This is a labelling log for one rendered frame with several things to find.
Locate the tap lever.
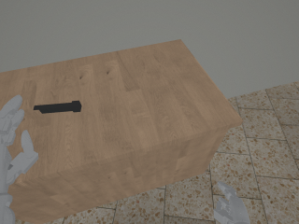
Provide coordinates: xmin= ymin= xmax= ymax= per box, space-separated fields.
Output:
xmin=33 ymin=101 xmax=82 ymax=114

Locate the counter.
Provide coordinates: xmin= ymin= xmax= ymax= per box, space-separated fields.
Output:
xmin=0 ymin=39 xmax=244 ymax=224

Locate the left robot forearm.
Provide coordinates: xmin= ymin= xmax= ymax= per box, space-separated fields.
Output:
xmin=0 ymin=192 xmax=16 ymax=224

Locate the right robot hand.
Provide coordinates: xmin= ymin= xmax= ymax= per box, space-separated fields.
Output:
xmin=213 ymin=181 xmax=250 ymax=224

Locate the left robot hand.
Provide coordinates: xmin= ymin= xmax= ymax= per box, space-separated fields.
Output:
xmin=0 ymin=94 xmax=39 ymax=193

